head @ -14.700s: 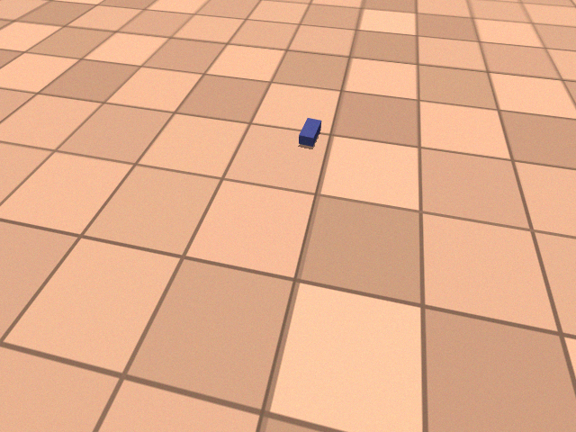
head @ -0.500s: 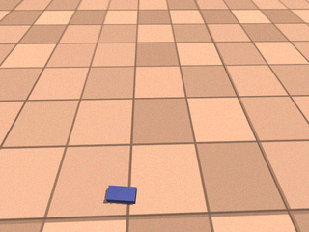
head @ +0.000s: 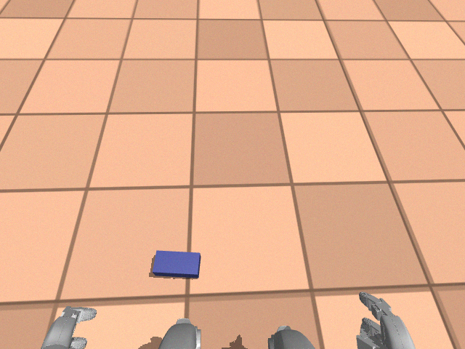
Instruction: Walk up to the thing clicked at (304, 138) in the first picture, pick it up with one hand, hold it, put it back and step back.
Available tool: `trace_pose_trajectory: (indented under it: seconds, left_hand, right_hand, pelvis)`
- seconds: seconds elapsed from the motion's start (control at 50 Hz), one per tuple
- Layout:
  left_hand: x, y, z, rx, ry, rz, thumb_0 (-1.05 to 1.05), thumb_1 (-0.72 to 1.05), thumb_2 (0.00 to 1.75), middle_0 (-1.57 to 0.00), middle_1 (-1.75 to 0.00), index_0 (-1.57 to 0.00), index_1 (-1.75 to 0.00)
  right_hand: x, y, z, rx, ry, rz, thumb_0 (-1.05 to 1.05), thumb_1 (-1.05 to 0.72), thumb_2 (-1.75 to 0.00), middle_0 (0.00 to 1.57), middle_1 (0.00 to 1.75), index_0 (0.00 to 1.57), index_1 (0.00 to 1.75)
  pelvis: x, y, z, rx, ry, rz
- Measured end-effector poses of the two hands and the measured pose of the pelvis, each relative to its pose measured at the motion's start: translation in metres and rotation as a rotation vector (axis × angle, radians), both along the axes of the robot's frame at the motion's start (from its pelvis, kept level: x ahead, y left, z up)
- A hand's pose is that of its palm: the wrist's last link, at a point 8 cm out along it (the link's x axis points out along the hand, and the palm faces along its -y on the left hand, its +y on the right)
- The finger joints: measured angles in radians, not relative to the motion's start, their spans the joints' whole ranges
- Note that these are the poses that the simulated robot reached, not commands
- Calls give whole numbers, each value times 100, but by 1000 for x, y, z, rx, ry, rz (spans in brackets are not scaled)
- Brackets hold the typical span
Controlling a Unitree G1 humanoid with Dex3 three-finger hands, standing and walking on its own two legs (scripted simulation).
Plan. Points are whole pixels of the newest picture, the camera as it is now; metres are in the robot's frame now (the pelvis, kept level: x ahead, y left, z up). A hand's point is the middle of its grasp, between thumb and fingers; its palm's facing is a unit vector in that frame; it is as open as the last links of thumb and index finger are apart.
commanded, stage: rise first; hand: left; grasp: from above
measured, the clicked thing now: (177, 264) +0.43 +0.20 -0.69
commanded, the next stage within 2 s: none
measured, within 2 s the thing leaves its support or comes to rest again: neither
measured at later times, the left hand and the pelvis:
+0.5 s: hand out of the picture +0.12 +0.26 -0.19, palm faces -0.20 -0.85 -0.48, open 14.3 cm; pelvis -0.01 +0.00 -0.06, yaw +0 degrees
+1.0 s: hand (126, 306) +0.24 +0.28 -0.38, palm faces -0.46 -0.43 -0.78, open 14.2 cm; pelvis -0.07 +0.00 -0.24, yaw -3 degrees
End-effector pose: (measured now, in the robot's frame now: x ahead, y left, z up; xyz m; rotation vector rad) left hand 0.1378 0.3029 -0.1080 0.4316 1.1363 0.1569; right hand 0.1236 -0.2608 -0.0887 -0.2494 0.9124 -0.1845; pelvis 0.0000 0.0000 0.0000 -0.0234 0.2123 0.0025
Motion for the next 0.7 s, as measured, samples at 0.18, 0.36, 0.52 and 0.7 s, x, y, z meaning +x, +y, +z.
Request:
trace_pose_trajectory:
  seconds: [0.18, 0.36, 0.52, 0.7]
  left_hand:
    - [-4, -2, -14, 28, -1, -45, 0, -53, 103, -7, -104, -5, -106]
    - [-10, -2, -27, 56, 6, -81, 0, -54, 102, -7, -104, -6, -106]
    - [-13, -2, -41, 86, 3, -126, 0, -57, 102, -8, -103, -7, -105]
    - [15, 6, -97, 183, -27, -309, 0, -59, 103, -9, -101, -7, -104]
  right_hand:
    - [23, 8, -14, -5, -75, 31, 1, -89, -90, 20, 30, 21, 30]
    - [30, 14, -29, -4, -122, 56, 1, -90, -90, 20, 30, 21, 30]
    - [28, 14, -47, -7, -127, 69, 2, -92, -91, 20, 30, 21, 30]
    - [29, 6, -96, -27, -129, 115, 1, -91, -90, 21, 30, 21, 30]
  pelvis:
    - [-1, 0, -22, -14, 47, 3]
    - [-6, -1, -42, -22, 93, 2]
    - [-12, -1, -61, -27, 134, 2]
    - [-27, -1, -109, -25, 223, -4]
